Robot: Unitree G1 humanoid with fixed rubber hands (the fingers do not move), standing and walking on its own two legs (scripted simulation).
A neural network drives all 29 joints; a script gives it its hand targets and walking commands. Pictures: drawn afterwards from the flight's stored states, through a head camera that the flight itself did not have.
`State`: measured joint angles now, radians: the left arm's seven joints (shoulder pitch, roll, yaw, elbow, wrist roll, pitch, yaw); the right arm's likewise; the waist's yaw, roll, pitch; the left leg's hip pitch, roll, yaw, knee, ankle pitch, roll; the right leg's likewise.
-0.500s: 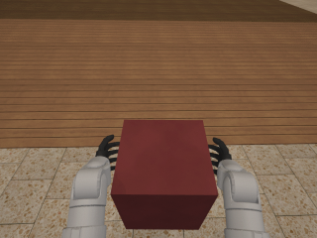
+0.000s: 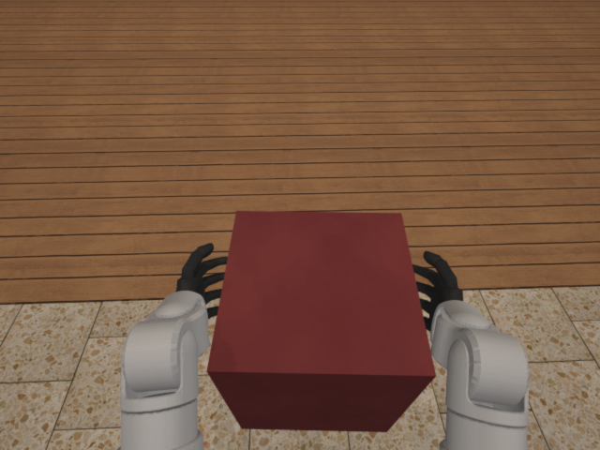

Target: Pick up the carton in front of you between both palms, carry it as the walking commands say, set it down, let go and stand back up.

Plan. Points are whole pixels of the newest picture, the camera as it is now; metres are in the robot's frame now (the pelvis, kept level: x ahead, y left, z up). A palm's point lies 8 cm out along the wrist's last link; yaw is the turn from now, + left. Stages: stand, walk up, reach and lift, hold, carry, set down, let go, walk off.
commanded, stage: carry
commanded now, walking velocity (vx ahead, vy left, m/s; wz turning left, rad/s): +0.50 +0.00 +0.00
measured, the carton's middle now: (316, 328) +0.28 -0.01 +0.02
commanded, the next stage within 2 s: none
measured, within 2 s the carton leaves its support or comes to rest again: neither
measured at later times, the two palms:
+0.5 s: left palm (223, 145) +0.59 +0.14 +0.10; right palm (390, 146) +0.60 -0.16 +0.09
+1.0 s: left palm (240, 34) +0.98 +0.15 +0.15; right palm (365, 34) +0.98 -0.15 +0.15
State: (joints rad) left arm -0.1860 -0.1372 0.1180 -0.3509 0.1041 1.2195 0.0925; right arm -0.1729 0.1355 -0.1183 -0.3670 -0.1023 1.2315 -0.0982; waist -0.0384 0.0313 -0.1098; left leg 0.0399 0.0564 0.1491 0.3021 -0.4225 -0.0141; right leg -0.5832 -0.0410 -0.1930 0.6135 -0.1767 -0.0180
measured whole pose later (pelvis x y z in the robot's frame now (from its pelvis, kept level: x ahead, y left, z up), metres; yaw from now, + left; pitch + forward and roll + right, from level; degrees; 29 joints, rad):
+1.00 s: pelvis +0.68 -0.01 +0.00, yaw +0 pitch +3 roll +0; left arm -0.39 -0.10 0.16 -0.42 0.09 1.29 0.11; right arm -0.40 0.11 -0.16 -0.40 -0.09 1.29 -0.11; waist -0.01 -0.01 -0.06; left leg 0.02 0.03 0.21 0.32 -0.39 0.00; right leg -0.60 -0.08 -0.16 0.60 -0.09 -0.05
